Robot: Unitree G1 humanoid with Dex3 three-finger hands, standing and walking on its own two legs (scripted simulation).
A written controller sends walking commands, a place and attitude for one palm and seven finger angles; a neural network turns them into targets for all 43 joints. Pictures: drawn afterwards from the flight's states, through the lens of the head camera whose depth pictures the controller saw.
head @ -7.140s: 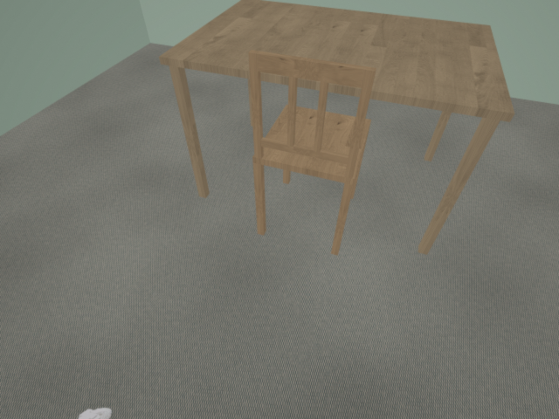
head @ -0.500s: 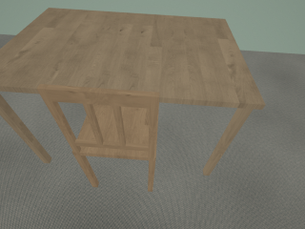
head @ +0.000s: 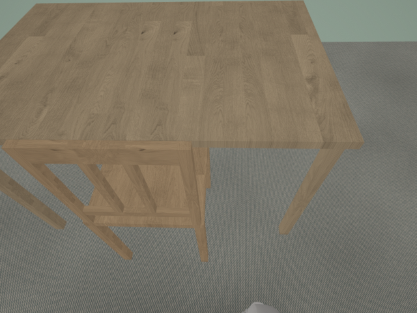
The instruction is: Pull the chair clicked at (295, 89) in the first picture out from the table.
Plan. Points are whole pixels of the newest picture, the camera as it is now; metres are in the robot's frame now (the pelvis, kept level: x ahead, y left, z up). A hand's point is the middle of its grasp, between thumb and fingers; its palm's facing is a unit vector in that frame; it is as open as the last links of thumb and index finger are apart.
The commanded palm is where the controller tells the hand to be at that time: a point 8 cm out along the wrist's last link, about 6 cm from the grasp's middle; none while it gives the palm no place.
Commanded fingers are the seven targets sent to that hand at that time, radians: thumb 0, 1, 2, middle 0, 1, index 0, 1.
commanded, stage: come to a stop and stand still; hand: left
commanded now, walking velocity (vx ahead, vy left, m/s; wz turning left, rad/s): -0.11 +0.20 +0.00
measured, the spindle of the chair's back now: (104, 188) +0.39 +0.29 -0.09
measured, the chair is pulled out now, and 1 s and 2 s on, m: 0.00 0.00 0.00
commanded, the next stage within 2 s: look again from close up in 0.64 s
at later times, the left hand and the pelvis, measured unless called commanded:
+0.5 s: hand out of the picture -0.02 +0.22 -0.16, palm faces +0.09 -0.98 -0.18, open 7.4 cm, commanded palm none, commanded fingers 0.00 0.90 0.90 -0.20 -0.30 -0.20 -0.30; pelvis -0.05 +0.03 +0.02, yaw +1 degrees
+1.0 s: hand out of the picture -0.04 +0.18 -0.16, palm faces +0.00 -0.98 -0.20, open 7.3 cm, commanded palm none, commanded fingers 0.00 0.90 0.90 -0.20 -0.30 -0.20 -0.30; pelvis -0.06 +0.01 +0.01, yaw +0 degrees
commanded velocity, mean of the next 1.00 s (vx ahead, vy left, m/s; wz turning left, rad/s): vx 0.05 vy -0.01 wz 0.00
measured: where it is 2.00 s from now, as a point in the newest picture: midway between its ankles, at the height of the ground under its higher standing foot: outside the picture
